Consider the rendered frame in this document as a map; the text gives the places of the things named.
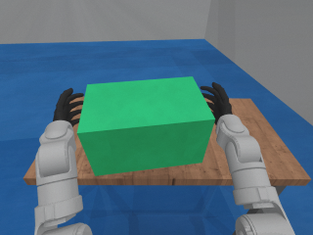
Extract table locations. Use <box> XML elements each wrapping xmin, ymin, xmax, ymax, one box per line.
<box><xmin>23</xmin><ymin>96</ymin><xmax>311</xmax><ymax>235</ymax></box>

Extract robot right hand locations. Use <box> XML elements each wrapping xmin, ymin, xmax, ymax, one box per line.
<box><xmin>200</xmin><ymin>82</ymin><xmax>233</xmax><ymax>125</ymax></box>

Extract robot left hand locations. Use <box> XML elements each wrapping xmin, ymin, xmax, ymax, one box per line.
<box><xmin>53</xmin><ymin>88</ymin><xmax>84</xmax><ymax>127</ymax></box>

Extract left robot upper arm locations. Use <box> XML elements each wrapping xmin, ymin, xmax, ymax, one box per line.
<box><xmin>42</xmin><ymin>222</ymin><xmax>93</xmax><ymax>235</ymax></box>

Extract left robot forearm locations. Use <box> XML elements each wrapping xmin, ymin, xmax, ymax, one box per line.
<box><xmin>34</xmin><ymin>120</ymin><xmax>83</xmax><ymax>235</ymax></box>

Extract right robot forearm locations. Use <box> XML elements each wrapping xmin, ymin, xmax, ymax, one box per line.
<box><xmin>215</xmin><ymin>114</ymin><xmax>295</xmax><ymax>235</ymax></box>

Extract right robot upper arm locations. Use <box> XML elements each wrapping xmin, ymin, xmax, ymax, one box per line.
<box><xmin>235</xmin><ymin>212</ymin><xmax>294</xmax><ymax>235</ymax></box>

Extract carton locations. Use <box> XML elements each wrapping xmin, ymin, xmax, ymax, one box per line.
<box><xmin>77</xmin><ymin>76</ymin><xmax>215</xmax><ymax>176</ymax></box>

